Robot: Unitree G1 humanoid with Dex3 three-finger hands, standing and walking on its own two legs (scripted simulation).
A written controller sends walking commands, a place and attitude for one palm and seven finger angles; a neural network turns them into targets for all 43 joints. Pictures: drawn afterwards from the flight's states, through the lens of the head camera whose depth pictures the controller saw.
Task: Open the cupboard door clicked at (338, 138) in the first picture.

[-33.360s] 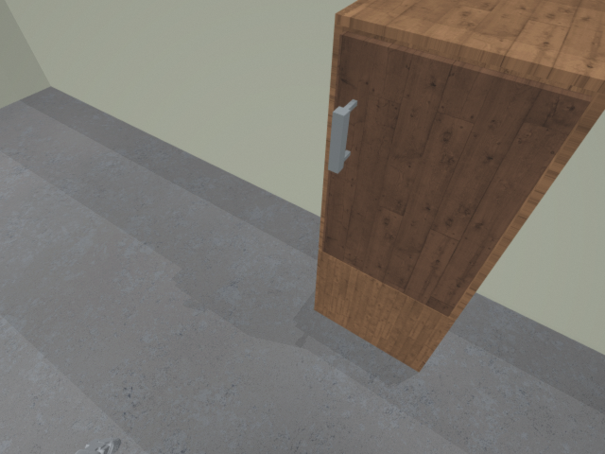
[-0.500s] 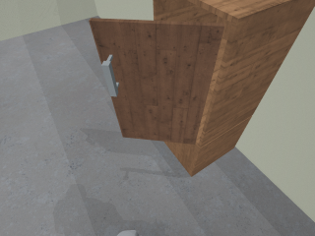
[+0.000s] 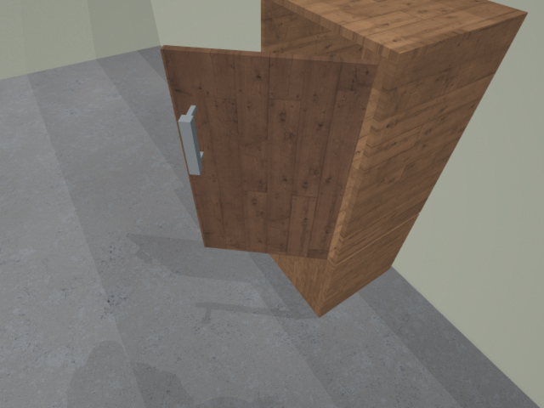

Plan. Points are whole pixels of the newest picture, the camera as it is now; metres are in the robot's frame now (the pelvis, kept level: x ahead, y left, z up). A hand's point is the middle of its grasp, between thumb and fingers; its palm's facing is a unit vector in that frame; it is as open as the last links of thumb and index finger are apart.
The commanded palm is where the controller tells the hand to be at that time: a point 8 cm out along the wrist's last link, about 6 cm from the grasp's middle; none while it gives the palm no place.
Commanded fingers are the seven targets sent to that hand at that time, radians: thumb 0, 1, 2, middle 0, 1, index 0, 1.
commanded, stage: look again from close up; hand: left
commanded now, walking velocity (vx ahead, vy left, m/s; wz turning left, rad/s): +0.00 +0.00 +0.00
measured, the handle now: (194, 140) +0.59 +0.19 +0.07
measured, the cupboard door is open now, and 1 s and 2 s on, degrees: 50 50 50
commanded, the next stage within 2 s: shuffle to correct the standing spot in 0.38 s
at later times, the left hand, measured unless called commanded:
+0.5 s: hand out of the picture +0.02 +0.23 -0.16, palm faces -0.02 -0.96 -0.27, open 7.4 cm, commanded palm none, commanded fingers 0.00 0.90 0.90 -0.20 -0.30 -0.20 -0.30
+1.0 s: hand out of the picture +0.00 +0.19 -0.18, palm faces -0.03 -0.99 -0.12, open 7.4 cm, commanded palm none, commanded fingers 0.00 0.90 0.90 -0.20 -0.30 -0.20 -0.30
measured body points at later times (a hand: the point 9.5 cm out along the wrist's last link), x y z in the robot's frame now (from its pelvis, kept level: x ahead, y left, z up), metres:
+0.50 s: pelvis -0.03 +0.01 +0.01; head -0.04 +0.01 +0.46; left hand +0.02 +0.28 -0.13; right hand +0.03 -0.27 -0.13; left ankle -0.01 +0.10 -0.73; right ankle +0.00 -0.12 -0.73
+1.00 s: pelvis +0.03 +0.04 +0.00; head +0.04 +0.06 +0.45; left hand +0.01 +0.25 -0.17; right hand -0.04 -0.16 -0.15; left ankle -0.01 +0.10 -0.73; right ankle +0.03 -0.10 -0.71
